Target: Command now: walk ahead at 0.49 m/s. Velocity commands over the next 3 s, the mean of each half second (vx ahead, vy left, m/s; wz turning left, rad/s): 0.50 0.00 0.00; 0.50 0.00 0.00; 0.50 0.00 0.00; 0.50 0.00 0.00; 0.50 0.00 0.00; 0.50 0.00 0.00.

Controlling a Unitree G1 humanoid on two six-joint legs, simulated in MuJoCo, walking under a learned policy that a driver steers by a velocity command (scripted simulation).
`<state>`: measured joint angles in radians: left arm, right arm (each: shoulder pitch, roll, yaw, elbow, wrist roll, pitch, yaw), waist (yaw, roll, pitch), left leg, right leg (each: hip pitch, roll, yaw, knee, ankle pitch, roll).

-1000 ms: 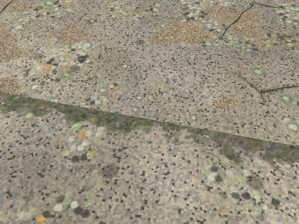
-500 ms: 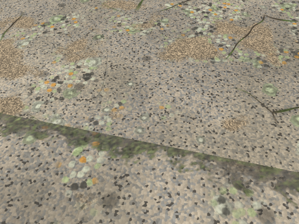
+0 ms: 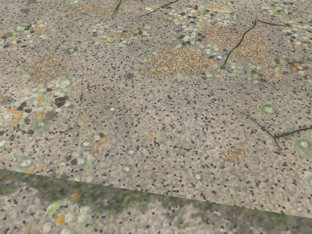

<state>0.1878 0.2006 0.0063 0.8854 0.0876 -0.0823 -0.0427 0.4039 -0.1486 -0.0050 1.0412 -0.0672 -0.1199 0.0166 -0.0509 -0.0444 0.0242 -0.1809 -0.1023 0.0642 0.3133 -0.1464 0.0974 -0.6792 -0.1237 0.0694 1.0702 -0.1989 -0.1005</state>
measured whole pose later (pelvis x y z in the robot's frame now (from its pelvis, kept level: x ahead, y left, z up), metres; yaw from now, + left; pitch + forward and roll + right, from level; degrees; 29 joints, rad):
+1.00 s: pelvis +0.54 -0.02 -0.02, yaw +0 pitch +1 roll +1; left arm 0.32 0.19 0.05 0.98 0.08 -0.11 -0.04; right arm 0.31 -0.18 -0.07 0.98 -0.07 -0.13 0.03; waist -0.04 -0.02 -0.01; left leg -0.31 -0.04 0.07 0.59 -0.29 0.08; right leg -0.43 0.02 0.07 1.28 -0.39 -0.12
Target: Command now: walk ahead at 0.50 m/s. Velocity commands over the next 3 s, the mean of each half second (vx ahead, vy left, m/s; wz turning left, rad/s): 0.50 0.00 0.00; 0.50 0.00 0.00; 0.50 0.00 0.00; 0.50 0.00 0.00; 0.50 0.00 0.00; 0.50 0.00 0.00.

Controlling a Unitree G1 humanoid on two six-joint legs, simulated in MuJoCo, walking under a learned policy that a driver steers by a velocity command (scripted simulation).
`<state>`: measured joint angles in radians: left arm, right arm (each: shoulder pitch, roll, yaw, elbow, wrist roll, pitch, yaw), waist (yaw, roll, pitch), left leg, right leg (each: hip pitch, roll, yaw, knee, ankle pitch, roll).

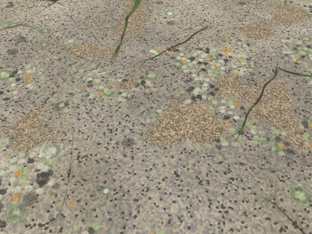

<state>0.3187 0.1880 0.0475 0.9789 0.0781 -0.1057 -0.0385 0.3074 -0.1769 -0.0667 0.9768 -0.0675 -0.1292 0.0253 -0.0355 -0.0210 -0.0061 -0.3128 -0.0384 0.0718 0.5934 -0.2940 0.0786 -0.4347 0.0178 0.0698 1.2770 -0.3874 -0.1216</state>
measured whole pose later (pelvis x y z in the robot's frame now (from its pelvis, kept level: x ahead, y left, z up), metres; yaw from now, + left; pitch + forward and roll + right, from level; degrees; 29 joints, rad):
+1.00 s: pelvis +0.56 +0.03 -0.16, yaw +1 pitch +4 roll -1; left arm 0.27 0.26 0.06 0.95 -0.01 -0.07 0.02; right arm 0.20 -0.21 -0.06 0.86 0.00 -0.09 0.02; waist 0.00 -0.02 -0.04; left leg -0.36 -0.03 0.04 0.47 -0.18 0.06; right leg -0.53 -0.05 0.02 1.13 -0.31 -0.05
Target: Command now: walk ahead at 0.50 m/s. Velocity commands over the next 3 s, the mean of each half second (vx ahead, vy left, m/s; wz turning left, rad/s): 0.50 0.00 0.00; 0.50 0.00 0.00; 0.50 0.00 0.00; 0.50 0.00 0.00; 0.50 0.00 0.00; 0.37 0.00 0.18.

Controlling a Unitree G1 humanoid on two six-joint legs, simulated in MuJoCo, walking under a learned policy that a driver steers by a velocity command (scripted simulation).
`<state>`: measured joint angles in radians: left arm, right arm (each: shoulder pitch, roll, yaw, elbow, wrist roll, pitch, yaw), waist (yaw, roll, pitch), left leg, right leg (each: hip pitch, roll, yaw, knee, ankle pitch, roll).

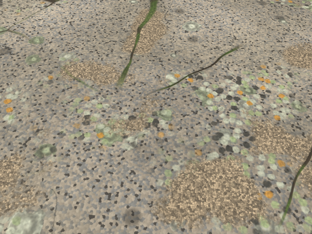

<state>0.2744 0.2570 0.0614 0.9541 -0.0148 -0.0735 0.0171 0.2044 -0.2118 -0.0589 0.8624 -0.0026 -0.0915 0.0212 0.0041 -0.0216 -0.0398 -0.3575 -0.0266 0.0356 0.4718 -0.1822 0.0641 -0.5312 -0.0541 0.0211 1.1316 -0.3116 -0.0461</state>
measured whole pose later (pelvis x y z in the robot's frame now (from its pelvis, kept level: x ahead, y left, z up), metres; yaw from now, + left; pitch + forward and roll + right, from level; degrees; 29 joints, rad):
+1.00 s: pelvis +0.54 -0.01 -0.02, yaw +0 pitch +2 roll -1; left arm 0.38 0.25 0.07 1.02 -0.01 -0.05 0.01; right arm -0.01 -0.23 -0.06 0.85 0.01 -0.10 0.03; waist 0.06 0.00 0.03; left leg -0.50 0.01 0.04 0.55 -0.08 0.06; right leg -0.05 -0.01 -0.01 0.63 -0.48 -0.01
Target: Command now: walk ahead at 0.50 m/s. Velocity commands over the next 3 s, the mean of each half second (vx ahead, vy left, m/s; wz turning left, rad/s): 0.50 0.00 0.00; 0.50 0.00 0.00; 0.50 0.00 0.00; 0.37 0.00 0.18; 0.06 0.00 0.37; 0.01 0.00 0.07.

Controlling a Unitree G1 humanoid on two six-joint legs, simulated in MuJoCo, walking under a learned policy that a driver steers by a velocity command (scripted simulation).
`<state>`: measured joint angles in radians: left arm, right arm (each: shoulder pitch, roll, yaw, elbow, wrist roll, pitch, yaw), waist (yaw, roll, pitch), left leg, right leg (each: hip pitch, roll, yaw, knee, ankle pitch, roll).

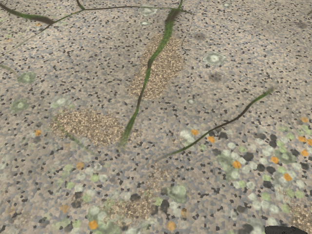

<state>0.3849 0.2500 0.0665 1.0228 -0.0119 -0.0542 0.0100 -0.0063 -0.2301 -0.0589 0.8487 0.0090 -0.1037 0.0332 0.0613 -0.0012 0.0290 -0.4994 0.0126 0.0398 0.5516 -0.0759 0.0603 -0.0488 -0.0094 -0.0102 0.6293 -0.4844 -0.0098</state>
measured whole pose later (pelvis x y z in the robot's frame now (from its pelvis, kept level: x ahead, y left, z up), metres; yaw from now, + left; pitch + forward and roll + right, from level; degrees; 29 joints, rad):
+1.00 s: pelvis +0.53 -0.04 +0.02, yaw +0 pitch +2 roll -2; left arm 0.37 0.24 0.06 1.01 -0.01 -0.08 0.00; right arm 0.02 -0.24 -0.06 0.87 0.02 -0.07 0.02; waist 0.08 0.04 0.00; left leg -0.63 0.09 -0.01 0.57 0.06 0.02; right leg 0.04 0.05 -0.05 0.20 -0.28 -0.04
